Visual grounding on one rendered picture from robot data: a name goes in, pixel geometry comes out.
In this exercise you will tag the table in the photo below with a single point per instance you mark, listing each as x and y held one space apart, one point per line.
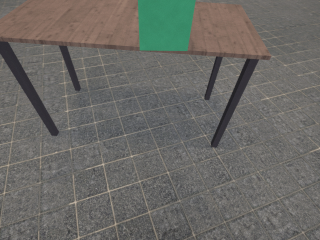
218 29

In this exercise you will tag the carton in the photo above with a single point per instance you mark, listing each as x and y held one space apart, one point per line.
165 25

